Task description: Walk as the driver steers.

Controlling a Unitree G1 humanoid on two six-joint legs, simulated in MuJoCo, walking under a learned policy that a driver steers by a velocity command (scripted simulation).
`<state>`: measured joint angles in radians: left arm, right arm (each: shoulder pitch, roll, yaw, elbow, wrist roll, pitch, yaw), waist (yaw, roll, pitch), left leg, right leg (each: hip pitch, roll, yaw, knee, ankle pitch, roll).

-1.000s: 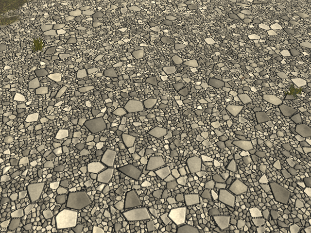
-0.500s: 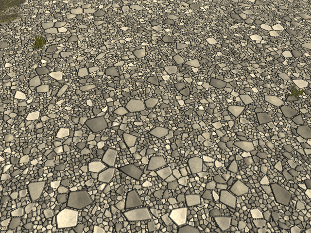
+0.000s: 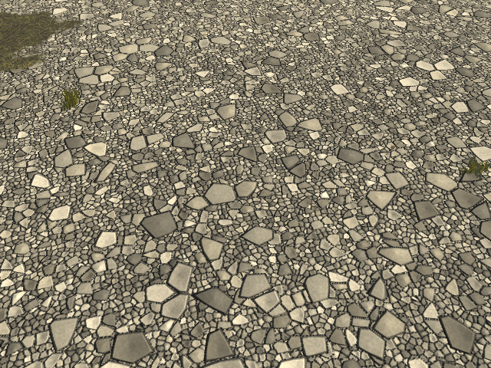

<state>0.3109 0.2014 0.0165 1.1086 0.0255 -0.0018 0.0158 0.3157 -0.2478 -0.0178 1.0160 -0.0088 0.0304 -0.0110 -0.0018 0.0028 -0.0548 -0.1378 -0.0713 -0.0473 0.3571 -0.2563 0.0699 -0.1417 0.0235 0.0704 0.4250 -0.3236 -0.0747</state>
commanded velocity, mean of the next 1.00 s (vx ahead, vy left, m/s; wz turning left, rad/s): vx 0.43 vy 0.00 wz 0.00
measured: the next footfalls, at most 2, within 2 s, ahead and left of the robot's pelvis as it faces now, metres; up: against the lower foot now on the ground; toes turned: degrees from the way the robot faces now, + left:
left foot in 0.58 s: +0.44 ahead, +0.24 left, -0.18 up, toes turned +6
right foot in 0.98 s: +0.68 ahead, +0.06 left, -0.18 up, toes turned -4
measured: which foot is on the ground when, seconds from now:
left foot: down 0.00-0.02, up 0.04-0.56, down 0.58-0.98, up 1.00-1.00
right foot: down 0.00-0.56, up 0.58-0.96, down 0.98-1.00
